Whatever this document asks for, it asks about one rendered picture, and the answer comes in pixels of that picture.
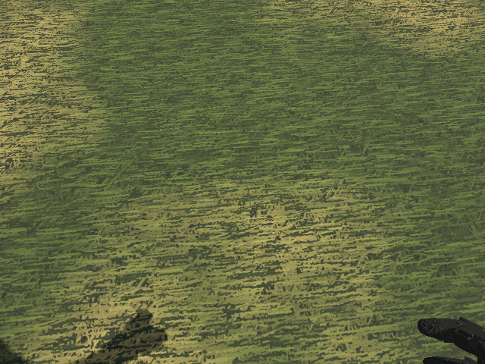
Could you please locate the robot right hand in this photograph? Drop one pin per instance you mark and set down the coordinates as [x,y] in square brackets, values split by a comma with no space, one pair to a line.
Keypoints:
[463,333]

